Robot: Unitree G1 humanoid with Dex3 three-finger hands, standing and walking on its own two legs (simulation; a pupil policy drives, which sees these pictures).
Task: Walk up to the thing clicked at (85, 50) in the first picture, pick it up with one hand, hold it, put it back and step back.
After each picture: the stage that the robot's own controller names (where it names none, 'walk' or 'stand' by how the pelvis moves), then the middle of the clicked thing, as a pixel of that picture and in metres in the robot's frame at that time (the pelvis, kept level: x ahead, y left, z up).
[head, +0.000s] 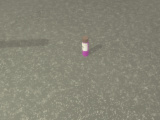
stand; (85, 46) +1.33 -0.02 -0.65
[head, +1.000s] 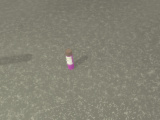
walk; (69, 59) +1.19 +0.23 -0.64
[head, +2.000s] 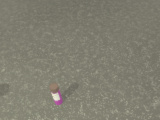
walk; (56, 94) +0.72 +0.29 -0.65
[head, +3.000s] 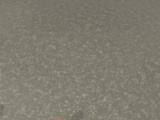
walk; out of the picture +0.47 +0.20 -0.64
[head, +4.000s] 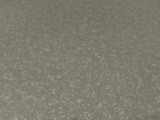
stand; out of the picture +0.39 +0.24 -0.65
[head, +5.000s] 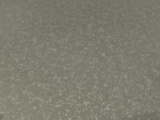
stand; out of the picture +0.36 +0.21 -0.65
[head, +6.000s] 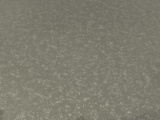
stand; out of the picture +0.38 +0.21 -0.65
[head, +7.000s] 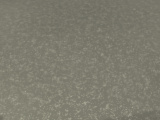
stand; out of the picture +0.37 +0.21 -0.66
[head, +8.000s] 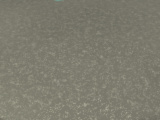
stand; out of the picture +0.38 +0.22 -0.66
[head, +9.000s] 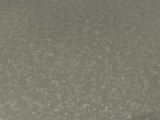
stand; out of the picture +0.36 +0.23 -0.66
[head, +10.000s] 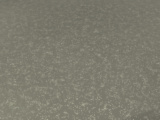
stand; out of the picture +0.36 +0.24 -0.66
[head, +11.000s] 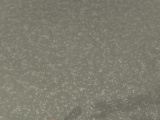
go down; out of the picture +0.38 +0.23 -0.65
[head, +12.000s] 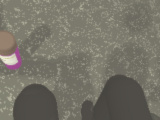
go down; (9, 53) +0.47 +0.25 -0.23
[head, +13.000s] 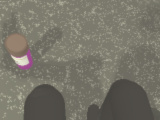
close in; (21, 54) +0.46 +0.24 -0.24
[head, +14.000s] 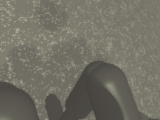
close in; out of the picture +0.45 +0.29 -0.17
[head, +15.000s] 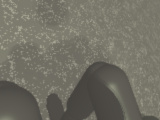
close; out of the picture +0.43 +0.28 -0.17
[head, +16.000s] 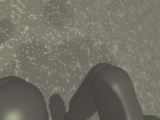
lift; out of the picture +0.38 +0.26 -0.16
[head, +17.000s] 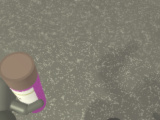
lift; (28, 88) +0.32 +0.18 +0.05
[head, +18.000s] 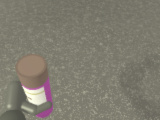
hold; (38, 91) +0.31 +0.16 +0.08
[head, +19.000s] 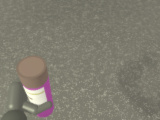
hold; (39, 91) +0.31 +0.16 +0.06
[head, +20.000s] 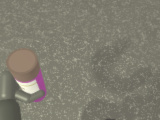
crouch; (31, 80) +0.36 +0.18 +0.00
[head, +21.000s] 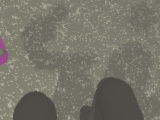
lower; out of the picture +0.47 +0.24 -0.04
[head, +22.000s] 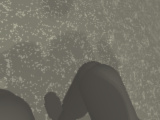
lower; out of the picture +0.46 +0.27 -0.16
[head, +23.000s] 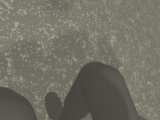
lower; out of the picture +0.45 +0.29 -0.16
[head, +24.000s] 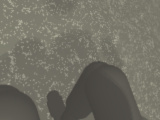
lower; out of the picture +0.44 +0.29 -0.17
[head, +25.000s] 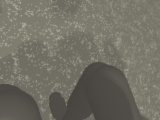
lower; out of the picture +0.44 +0.28 -0.16
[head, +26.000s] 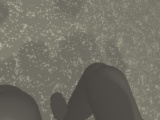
open; out of the picture +0.44 +0.27 -0.16
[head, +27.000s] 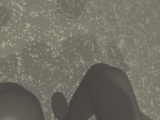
rise; out of the picture +0.44 +0.27 -0.18
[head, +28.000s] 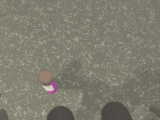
walk; (48, 83) +0.45 +0.19 -0.40
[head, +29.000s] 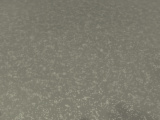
stand; out of the picture +0.39 +0.17 -0.60
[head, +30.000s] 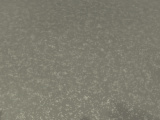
stand; out of the picture +0.38 +0.17 -0.60
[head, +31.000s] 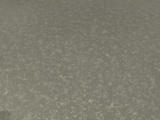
stand; out of the picture +0.40 +0.16 -0.65
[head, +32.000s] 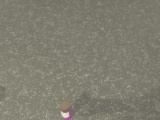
walk; (65, 111) +0.45 +0.12 -0.63
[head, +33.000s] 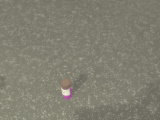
walk; (66, 89) +0.60 +0.12 -0.64
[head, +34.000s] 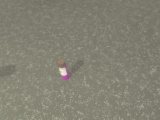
walk; (63, 69) +0.89 +0.27 -0.63
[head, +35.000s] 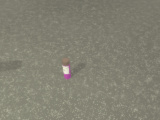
stand; (66, 68) +1.03 +0.17 -0.65
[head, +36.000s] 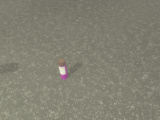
stand; (63, 69) +1.03 +0.21 -0.66
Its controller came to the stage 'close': yes
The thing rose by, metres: 0.72
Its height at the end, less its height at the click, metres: +0.00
